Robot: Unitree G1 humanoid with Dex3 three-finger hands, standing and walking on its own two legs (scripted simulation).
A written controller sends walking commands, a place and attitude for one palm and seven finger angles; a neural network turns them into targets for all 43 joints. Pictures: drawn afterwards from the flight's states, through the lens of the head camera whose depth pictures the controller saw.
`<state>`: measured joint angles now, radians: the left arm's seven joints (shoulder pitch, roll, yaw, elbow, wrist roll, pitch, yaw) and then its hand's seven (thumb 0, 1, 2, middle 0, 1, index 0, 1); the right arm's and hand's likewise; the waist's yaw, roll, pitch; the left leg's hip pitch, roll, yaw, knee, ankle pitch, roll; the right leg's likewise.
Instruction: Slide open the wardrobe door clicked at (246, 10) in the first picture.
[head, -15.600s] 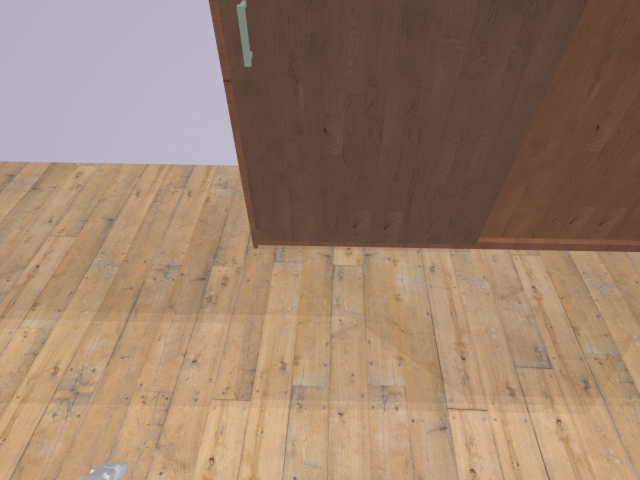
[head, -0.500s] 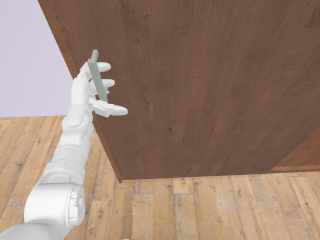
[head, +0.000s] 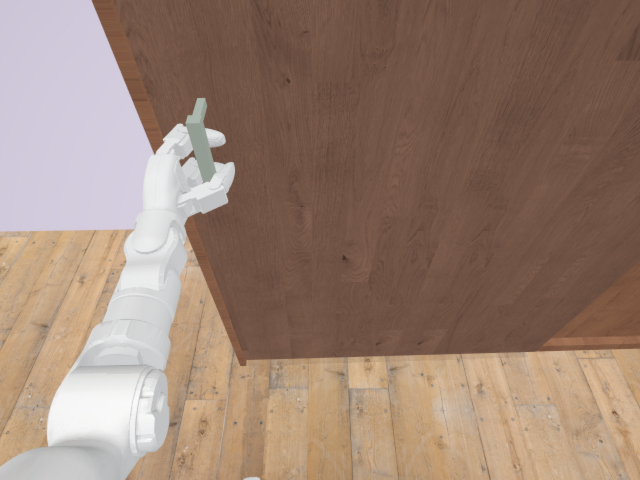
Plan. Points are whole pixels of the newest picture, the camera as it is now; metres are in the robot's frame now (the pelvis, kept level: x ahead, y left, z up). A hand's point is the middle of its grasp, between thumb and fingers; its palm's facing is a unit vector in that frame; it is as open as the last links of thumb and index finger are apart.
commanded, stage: grip the handle and tug to test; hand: left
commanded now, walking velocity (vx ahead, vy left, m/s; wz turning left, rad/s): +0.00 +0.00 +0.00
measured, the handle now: (208, 155) +0.51 +0.15 +0.13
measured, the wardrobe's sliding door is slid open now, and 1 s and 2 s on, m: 0.00 0.00 0.02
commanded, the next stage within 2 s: tug the door sideways, standing still in 0.80 s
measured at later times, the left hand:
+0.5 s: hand (221, 185) +0.45 +0.12 +0.13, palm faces +0.02 -1.00 +0.01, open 5.5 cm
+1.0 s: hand (222, 187) +0.45 +0.12 +0.13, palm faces +0.01 -1.00 +0.00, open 5.7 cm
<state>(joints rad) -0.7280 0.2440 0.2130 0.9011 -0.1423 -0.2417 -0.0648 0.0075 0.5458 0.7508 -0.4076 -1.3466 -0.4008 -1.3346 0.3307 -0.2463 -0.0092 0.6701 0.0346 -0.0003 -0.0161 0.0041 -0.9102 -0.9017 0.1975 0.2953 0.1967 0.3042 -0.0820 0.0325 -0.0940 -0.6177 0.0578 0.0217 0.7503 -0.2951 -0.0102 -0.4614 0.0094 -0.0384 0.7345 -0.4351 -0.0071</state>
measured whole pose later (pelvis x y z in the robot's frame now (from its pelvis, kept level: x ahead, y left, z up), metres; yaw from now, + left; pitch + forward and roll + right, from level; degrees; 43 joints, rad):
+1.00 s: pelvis +0.04 -0.01 +0.01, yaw +0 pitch +9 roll +0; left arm -0.47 0.19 0.16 0.53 -0.16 -0.11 -0.03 0.02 0.80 0.83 -0.30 -1.37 -0.30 -1.34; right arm 0.31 -0.24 -0.02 0.62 0.04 0.02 -0.01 0.01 -0.91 -0.90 0.20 0.30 0.20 0.30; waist -0.05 0.04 -0.10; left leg -0.50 0.05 0.04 0.68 -0.33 -0.02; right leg -0.35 0.01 -0.02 0.66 -0.44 -0.01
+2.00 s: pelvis +0.00 +0.00 +0.00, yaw +2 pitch +8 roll -1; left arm -0.77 0.16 0.02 0.84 -0.11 -0.19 0.11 0.01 0.79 0.84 -0.36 -1.40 -0.30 -1.40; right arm 0.31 -0.23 -0.01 0.72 0.03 -0.05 -0.02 0.01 -0.91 -0.90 0.20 0.30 0.20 0.30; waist -0.04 0.04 -0.04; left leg -0.59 0.03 -0.01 0.75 -0.30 -0.01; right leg -0.42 -0.01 -0.06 0.73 -0.45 0.00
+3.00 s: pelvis +0.11 -0.23 +0.02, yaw +10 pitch +0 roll +0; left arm -0.49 0.19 0.16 0.25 -0.12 -0.10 0.18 0.01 0.81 0.89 -0.38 -1.37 -0.13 -1.40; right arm 0.09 -0.25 -0.06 0.62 0.05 -0.08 -0.05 0.01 -0.91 -0.90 0.19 0.29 0.19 0.30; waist 0.10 0.06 0.29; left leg -0.25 0.14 0.09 0.60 -0.31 -0.06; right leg -0.47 -0.01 -0.06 0.90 -0.41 0.00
